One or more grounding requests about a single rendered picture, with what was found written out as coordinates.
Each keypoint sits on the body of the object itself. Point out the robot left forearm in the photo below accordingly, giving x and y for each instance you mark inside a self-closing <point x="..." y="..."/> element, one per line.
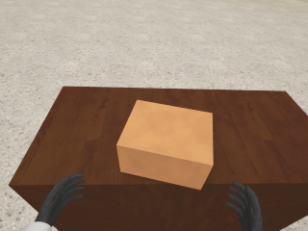
<point x="37" y="226"/>

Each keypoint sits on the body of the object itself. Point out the left robot hand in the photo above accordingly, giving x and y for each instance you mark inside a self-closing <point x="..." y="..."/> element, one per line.
<point x="58" y="197"/>

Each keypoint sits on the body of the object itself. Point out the right robot hand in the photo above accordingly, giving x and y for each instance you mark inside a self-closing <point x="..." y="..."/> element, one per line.
<point x="250" y="213"/>

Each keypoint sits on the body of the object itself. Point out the carton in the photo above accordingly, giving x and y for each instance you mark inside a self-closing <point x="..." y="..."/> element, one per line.
<point x="167" y="143"/>

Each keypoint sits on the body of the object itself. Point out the pedestal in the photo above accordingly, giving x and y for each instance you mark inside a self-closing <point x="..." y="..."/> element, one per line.
<point x="260" y="139"/>

